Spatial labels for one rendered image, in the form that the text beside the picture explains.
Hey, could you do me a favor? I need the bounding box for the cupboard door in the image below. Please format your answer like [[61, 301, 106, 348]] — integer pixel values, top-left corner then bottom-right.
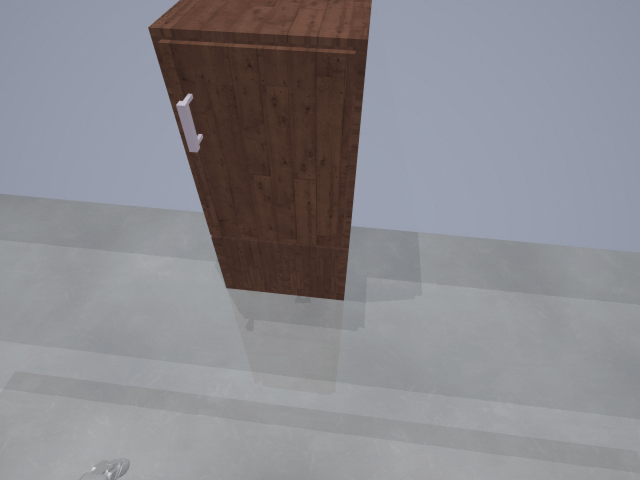
[[158, 39, 356, 248]]

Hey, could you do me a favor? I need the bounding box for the handle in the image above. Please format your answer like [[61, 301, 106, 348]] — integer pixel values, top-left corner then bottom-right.
[[176, 94, 203, 153]]

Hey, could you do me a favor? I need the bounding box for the robot left hand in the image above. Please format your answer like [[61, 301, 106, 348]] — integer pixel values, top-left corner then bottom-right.
[[79, 459, 130, 480]]

